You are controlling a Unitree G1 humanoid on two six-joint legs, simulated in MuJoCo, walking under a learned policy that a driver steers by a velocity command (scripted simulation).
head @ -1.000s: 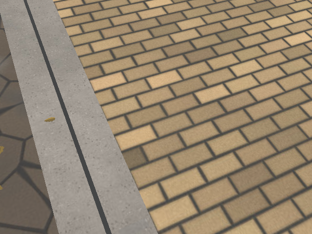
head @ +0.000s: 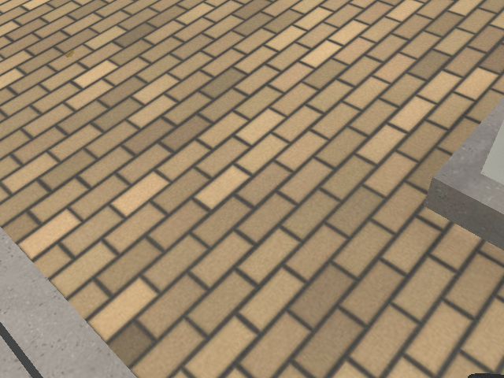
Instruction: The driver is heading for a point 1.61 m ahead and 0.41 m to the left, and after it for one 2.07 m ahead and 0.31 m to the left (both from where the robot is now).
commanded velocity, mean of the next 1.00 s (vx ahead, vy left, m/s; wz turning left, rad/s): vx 0.48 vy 0.00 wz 0.39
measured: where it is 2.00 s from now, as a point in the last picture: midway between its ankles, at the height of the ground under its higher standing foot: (191, 199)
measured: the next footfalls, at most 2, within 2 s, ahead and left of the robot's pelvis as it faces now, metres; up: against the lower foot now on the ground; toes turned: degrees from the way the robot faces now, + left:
left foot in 0.24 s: +0.31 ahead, +0.13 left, +0.00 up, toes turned +4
right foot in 0.70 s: +0.61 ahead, -0.03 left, +0.00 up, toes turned +23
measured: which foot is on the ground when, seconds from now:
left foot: up 0.00-0.22, down 0.24-0.72, up 0.74-1.00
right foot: down 0.00-0.26, up 0.28-0.68, down 0.70-1.00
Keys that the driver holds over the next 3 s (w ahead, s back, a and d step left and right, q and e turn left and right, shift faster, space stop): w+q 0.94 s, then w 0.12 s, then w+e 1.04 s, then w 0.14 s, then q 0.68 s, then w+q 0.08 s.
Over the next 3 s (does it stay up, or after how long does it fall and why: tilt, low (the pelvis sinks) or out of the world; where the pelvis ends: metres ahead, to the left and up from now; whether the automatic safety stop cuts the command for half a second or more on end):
stays up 1.34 0.34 -0.01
